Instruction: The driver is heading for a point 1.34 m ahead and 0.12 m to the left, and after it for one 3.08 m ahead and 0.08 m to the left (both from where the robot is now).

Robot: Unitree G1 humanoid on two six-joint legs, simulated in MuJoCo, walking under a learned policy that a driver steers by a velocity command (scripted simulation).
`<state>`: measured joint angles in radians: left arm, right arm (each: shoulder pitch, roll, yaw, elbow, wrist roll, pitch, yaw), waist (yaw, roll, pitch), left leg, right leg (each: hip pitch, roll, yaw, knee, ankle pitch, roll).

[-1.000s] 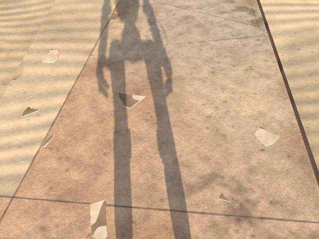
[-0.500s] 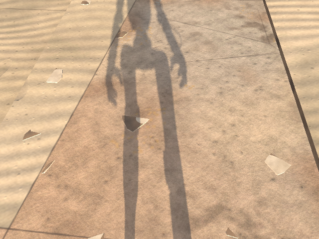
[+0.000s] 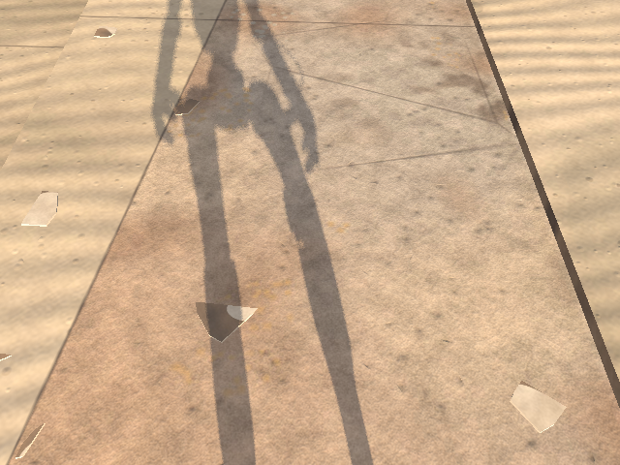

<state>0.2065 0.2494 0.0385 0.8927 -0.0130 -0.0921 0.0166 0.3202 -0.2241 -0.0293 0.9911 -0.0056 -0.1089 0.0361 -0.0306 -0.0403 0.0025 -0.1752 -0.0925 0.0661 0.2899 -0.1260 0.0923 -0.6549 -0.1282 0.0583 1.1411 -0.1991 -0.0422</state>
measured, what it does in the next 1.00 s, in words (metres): walks ahead: right foot, then left foot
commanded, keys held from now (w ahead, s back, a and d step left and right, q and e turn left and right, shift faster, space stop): w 1.00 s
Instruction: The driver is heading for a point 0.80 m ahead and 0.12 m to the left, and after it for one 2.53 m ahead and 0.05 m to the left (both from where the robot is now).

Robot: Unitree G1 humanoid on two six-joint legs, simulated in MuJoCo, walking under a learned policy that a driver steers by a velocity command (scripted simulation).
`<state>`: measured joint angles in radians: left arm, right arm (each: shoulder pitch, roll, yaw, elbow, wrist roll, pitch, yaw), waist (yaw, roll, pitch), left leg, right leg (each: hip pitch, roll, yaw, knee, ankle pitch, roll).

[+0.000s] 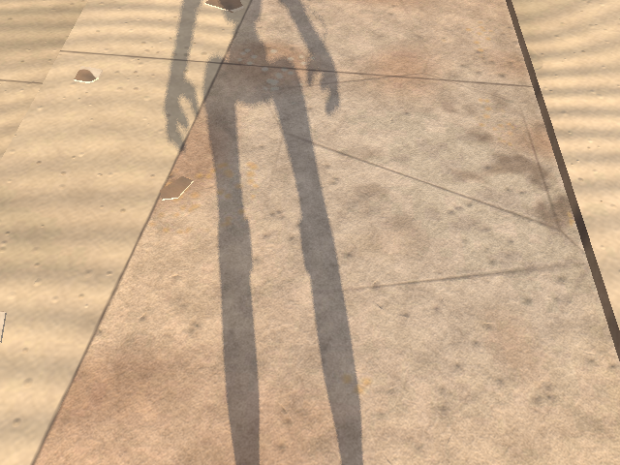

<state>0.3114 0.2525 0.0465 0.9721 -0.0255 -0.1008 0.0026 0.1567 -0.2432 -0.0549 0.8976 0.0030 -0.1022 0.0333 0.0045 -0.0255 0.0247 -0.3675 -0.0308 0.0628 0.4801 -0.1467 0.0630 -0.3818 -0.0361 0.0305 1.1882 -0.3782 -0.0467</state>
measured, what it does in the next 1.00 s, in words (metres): walks ahead: right foot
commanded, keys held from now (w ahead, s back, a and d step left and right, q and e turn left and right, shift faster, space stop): w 0.48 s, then w+q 0.52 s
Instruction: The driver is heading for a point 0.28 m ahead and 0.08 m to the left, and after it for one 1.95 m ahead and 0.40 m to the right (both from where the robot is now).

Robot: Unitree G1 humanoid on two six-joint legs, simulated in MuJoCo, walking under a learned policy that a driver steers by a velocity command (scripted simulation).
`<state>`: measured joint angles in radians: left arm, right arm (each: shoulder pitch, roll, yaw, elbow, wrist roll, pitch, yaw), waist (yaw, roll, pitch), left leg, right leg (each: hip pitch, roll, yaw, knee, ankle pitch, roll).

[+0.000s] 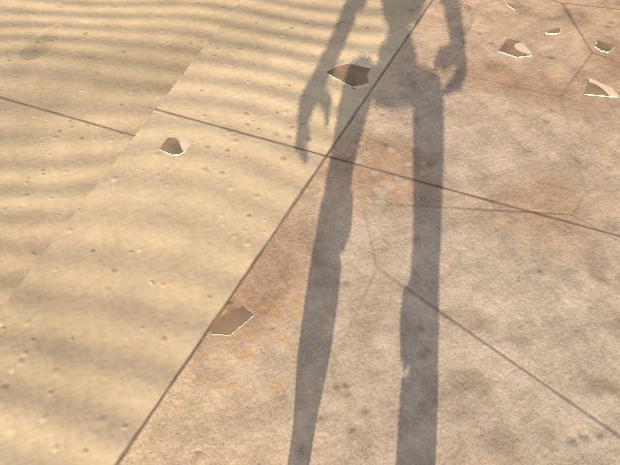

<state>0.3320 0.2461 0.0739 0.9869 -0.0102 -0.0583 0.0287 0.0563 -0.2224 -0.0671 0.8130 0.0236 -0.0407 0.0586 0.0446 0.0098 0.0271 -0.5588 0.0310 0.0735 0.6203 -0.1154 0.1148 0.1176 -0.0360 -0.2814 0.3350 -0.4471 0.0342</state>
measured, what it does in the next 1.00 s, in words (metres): walks ahead: left foot, then right foot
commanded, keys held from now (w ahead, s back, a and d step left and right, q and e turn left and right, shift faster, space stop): w+q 0.08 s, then q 0.06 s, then e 0.86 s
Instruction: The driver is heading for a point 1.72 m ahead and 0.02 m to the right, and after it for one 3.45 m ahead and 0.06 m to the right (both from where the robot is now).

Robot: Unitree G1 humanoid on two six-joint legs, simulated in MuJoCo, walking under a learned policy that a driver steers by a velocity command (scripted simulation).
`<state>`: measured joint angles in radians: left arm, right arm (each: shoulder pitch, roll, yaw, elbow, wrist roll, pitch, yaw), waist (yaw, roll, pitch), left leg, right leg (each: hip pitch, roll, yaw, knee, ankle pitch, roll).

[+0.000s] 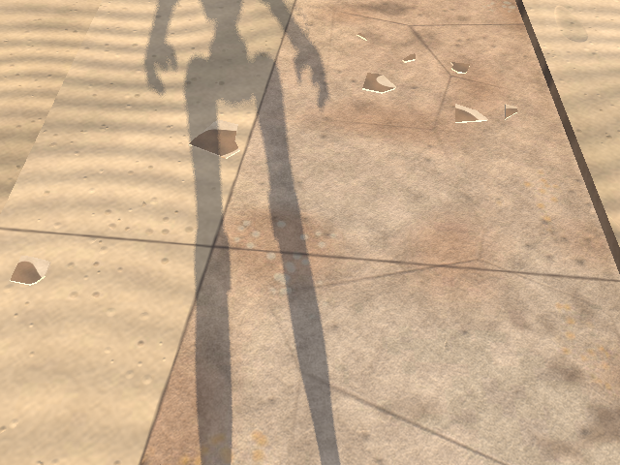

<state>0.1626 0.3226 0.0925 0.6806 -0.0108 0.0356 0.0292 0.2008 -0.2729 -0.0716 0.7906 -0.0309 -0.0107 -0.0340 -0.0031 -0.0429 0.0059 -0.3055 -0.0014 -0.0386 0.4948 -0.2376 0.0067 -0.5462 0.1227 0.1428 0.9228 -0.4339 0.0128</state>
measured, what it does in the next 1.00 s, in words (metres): steps on the spot: right foot, then left foot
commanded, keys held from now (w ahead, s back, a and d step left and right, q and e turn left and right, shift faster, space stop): e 0.30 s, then no key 0.36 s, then q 0.34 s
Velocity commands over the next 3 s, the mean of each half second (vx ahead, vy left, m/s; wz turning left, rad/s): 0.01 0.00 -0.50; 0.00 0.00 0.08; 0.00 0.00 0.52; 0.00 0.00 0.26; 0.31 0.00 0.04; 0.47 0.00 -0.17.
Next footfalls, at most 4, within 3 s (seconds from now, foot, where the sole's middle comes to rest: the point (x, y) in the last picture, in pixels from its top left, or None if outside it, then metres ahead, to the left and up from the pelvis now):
0.34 right None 0.01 -0.15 -0.78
0.72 left None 0.07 0.08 -0.78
1.20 left None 0.05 0.11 -0.78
1.74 right None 0.07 -0.11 -0.78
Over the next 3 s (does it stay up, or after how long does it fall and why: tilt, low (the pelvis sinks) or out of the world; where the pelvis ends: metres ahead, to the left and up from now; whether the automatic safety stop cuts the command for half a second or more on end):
stays up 0.37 0.13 0.01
